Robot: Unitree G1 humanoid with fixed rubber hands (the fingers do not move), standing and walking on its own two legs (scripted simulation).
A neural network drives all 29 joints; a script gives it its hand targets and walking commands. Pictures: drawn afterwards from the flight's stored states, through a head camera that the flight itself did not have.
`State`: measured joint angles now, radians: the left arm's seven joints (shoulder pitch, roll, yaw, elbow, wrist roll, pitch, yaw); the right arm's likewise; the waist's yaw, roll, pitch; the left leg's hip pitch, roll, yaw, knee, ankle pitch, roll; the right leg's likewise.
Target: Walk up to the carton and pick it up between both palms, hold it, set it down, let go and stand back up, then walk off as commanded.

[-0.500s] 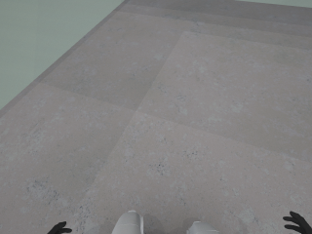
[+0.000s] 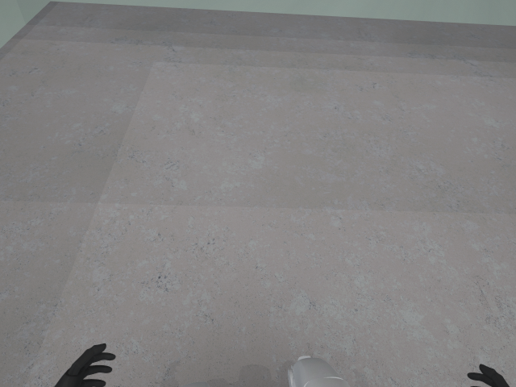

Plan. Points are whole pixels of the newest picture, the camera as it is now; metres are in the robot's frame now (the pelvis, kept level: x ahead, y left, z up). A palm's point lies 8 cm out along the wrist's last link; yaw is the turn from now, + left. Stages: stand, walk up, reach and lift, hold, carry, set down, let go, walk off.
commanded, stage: walk up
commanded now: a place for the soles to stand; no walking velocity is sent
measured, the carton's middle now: out of the picture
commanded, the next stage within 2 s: none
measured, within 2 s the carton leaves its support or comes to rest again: neither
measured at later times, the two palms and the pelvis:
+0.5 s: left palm out of the picture +0.12 +0.15 -0.10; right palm out of the picture -0.20 -0.41 -0.07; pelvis -0.10 -0.08 +0.00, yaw -24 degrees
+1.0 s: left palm out of the picture +0.13 -0.02 -0.09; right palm out of the picture -0.39 -0.41 -0.10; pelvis -0.18 -0.16 -0.01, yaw -51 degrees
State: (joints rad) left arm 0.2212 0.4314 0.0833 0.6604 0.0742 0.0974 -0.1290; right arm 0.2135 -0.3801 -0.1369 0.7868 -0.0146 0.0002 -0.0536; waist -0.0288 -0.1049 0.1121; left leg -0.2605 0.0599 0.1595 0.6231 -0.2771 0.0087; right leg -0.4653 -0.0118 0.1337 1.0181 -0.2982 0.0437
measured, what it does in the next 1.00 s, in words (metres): walks backwards, turning right: right foot, then left foot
